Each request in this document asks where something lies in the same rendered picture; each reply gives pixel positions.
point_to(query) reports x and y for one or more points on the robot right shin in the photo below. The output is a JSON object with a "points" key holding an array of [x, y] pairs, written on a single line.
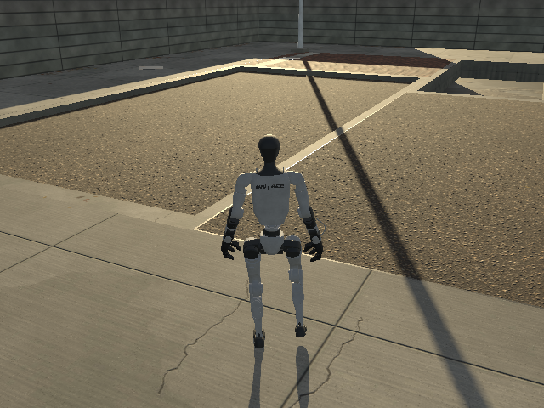
{"points": [[298, 297]]}

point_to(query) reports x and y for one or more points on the robot left upper arm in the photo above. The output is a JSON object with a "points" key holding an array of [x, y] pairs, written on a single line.
{"points": [[243, 181]]}

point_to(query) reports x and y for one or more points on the left robot hand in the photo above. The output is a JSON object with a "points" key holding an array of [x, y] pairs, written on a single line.
{"points": [[229, 246]]}

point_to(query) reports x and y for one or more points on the right robot hand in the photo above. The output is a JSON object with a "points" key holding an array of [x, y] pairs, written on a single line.
{"points": [[317, 248]]}

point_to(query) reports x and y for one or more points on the robot right forearm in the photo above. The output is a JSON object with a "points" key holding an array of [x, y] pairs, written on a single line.
{"points": [[312, 228]]}

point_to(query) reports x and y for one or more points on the robot left forearm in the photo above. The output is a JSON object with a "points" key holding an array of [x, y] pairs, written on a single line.
{"points": [[230, 228]]}

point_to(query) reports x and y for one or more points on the robot right upper arm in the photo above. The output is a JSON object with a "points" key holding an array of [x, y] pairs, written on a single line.
{"points": [[301, 192]]}

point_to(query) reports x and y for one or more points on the right robot thigh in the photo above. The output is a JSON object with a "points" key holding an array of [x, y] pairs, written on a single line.
{"points": [[293, 250]]}

